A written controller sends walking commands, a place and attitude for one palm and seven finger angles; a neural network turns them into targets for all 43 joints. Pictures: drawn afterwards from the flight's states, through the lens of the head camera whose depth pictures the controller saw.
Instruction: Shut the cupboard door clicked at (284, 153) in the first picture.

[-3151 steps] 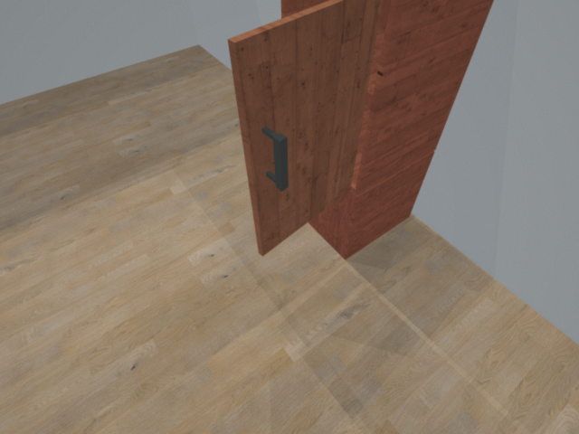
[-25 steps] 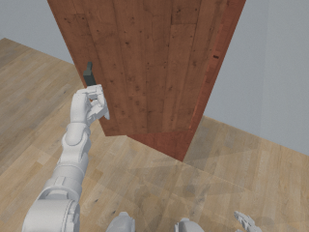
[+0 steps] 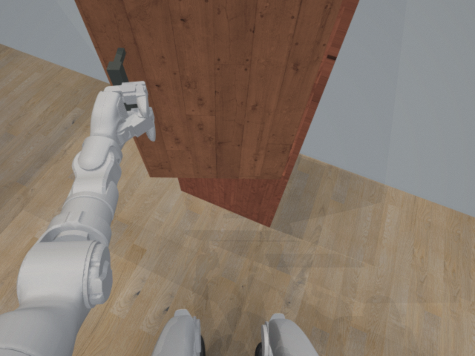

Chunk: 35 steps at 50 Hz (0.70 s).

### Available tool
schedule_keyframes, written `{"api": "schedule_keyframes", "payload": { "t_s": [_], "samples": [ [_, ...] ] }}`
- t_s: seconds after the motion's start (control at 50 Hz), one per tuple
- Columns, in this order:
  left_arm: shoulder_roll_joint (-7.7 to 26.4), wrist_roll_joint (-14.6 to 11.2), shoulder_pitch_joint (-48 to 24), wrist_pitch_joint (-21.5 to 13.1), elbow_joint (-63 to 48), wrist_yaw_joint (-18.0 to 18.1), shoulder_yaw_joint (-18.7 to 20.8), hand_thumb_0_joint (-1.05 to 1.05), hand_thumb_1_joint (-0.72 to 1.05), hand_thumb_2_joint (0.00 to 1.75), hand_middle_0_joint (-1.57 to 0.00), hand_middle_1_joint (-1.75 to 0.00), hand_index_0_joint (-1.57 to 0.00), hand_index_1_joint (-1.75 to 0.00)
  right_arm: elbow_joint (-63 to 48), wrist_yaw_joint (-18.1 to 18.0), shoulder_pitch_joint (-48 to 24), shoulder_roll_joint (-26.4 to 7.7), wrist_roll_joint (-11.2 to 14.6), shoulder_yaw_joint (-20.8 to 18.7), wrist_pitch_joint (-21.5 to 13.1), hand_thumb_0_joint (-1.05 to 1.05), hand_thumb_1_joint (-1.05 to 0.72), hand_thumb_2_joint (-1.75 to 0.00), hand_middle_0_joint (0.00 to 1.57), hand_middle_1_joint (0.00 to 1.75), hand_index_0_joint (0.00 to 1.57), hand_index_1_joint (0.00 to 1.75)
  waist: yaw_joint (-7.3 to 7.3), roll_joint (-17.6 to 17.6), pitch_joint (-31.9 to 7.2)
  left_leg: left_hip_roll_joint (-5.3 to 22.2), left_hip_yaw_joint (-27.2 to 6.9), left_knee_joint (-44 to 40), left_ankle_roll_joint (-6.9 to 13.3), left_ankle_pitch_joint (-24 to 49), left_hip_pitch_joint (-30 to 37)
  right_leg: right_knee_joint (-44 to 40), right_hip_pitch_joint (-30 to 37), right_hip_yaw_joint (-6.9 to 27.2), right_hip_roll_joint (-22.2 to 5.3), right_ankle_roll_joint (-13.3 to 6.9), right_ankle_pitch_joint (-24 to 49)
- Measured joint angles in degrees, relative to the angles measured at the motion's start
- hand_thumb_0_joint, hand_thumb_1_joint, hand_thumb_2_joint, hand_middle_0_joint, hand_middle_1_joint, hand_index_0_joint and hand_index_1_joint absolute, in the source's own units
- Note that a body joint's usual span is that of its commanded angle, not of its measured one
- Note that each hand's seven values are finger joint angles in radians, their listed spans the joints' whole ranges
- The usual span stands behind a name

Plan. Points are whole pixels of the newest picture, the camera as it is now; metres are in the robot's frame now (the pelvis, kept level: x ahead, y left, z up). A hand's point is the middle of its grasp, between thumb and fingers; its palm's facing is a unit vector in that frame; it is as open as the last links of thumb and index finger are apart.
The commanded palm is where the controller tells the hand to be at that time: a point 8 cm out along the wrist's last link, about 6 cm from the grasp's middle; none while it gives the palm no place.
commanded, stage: push the door shut along its arc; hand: left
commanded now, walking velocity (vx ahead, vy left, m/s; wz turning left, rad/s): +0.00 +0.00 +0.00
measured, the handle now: (128, 90) +0.56 +0.18 +0.09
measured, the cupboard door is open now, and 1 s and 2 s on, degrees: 24 9 0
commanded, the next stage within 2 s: pull the fist back off the door in 1.12 s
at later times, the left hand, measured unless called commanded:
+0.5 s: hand (182, 87) +0.55 +0.08 +0.09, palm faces -0.27 -0.96 +0.00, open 3.1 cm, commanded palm +0.55 +0.13 +0.09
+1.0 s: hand (190, 73) +0.59 +0.07 +0.09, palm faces -0.34 -0.94 -0.03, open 2.9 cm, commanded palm +0.62 +0.09 +0.09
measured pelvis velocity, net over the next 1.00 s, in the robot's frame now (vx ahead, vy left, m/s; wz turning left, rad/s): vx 0.01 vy -0.01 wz -0.04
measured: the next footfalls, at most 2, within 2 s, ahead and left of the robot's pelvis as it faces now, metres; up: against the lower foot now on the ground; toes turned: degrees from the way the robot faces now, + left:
none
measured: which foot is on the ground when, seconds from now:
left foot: down 0.00-1.00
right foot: down 0.00-1.00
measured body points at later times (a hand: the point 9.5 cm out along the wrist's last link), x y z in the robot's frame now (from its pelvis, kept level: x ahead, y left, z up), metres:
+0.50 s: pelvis +0.00 +0.00 -0.02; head +0.15 +0.01 +0.41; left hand +0.56 +0.13 +0.10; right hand -0.01 -0.26 -0.12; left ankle +0.06 +0.11 -0.65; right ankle +0.02 -0.12 -0.65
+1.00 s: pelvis +0.01 -0.01 -0.03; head +0.18 +0.00 +0.39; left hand +0.60 +0.12 +0.10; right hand -0.03 -0.28 -0.13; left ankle +0.06 +0.11 -0.65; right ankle +0.02 -0.12 -0.65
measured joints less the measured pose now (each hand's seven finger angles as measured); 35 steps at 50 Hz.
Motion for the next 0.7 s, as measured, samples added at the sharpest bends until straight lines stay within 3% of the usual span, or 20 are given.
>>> {"api": "schedule_keyframes", "payload": {
  "t_s": [0.2,0.38,0.56,0.7],
  "samples": [
    [3.9,1.4,-6.9,1.6,4.4,-1.2,1.0,0.02,0.9,0.9,-1.3,-1.5,-1.31,-1.5,0.0,0.4,1.0,-0.1,-0.5,0.6,-1.1,0.0,-0.91,-0.9,0.2,0.3,0.2,0.3,-2.3,0.4,0.0,0.3,-0.3,2.6,0.3,-0.5,-4.6,1.9,-4.3,-0.1,0.3,0.2,-0.2],
    [5.2,2.6,-12.5,4.1,6.6,-3.2,-0.1,0.02,0.9,0.9,-1.3,-1.5,-1.3,-1.5,0.3,0.8,2.1,-0.3,-0.8,1.0,-1.5,0.0,-0.91,-0.9,0.2,0.3,0.2,0.3,-3.81,1.0,0.1,0.6,-0.5,3.9,0.3,-1.1,-7.4,2.8,-6.8,-0.3,0.6,0.2,-0.5],
    [6.9,5.2,-17.4,5.8,8.6,-3.4,4.4,0.02,0.9,0.9,-1.3,-1.5,-1.3,-1.5,-1.5,1.5,2.8,-0.3,-1.4,1.5,-1.1,0.0,-0.91,-0.9,0.2,0.3,0.2,0.3,-6.8,1.7,0.0,1.6,0.3,4.9,0.2,-2.2,-9.4,3.6,-9.3,0.7,1.5,0.2,-1.0],
    [9.8,6.8,-19.3,6.6,10.0,-4.7,5.4,-0.03,0.86,0.91,-1.3,-1.5,-1.3,-1.5,-2.2,1.8,4.4,0.1,-1.6,1.8,0.4,0.0,-0.91,-0.9,0.2,0.3,0.2,0.3,-7.19,2.2,0.4,2.1,0.3,5.6,-0.1,-2.9,-10.3,4.5,-10.6,0.8,1.9,-0.1,-1.7]
  ]
}}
